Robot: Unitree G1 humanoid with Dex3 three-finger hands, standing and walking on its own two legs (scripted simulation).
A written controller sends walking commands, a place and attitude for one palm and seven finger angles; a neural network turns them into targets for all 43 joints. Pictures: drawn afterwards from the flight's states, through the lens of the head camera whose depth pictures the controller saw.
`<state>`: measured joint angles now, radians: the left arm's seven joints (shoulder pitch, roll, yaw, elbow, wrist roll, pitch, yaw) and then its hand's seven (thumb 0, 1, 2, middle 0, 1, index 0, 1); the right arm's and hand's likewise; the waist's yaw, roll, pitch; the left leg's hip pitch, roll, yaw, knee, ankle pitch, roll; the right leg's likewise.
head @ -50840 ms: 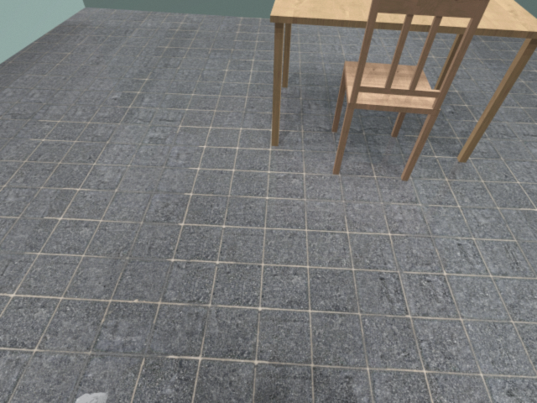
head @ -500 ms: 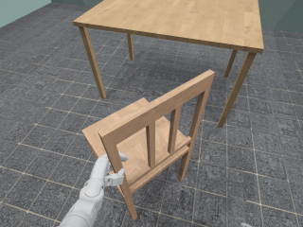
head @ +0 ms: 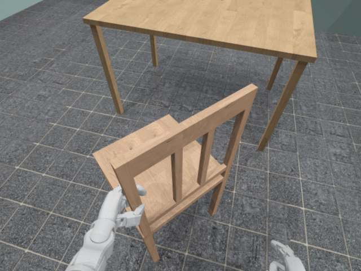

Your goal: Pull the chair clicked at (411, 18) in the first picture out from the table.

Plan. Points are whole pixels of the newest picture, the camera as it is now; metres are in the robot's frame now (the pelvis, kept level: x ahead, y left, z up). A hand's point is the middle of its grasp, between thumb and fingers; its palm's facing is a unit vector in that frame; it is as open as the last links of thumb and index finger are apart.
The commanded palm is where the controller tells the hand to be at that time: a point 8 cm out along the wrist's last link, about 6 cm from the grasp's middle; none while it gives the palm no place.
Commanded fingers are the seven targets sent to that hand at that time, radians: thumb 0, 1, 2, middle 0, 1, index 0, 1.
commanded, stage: open the thumb and straighten the fingers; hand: left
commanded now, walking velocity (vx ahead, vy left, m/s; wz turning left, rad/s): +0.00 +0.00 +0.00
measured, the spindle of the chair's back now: (177, 177) +0.38 +0.02 -0.09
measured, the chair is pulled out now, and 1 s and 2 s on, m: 0.59 0.59 0.59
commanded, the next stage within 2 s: draw the fingers out of the gap in 0.62 s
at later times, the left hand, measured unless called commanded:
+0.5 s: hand (130, 208) +0.28 +0.13 -0.06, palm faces -0.11 -0.98 -0.19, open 16.0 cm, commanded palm +0.27 +0.18 -0.03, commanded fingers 0.00 -0.55 0.20 0.00 0.00 0.00 0.00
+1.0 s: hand (122, 231) +0.22 +0.14 -0.06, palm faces -0.10 -0.98 -0.19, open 17.5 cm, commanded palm +0.21 +0.19 -0.03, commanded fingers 0.00 -0.55 0.20 0.00 0.00 0.00 0.00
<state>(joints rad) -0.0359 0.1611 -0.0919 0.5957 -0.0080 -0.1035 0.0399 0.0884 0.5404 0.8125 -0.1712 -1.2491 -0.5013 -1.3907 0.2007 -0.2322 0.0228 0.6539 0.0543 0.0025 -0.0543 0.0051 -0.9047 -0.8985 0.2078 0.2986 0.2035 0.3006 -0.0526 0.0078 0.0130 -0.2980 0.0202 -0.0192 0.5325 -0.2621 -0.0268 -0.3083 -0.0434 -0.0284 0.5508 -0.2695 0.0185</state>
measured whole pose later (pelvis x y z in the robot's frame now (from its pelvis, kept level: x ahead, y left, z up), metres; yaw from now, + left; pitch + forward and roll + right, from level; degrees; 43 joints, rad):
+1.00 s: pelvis +0.02 +0.00 -0.03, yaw +1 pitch +8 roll +0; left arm 0.36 0.21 -0.07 0.02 -0.03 0.12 -0.02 -0.01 -0.53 0.20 -0.01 0.00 -0.01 0.00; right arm 0.27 -0.27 0.01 0.50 0.04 -0.11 -0.07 0.01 -0.91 -0.90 0.21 0.30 0.20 0.30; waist -0.05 0.05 -0.09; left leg -0.56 0.02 -0.04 0.85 -0.44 -0.02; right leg -0.55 -0.05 -0.04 0.84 -0.44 0.02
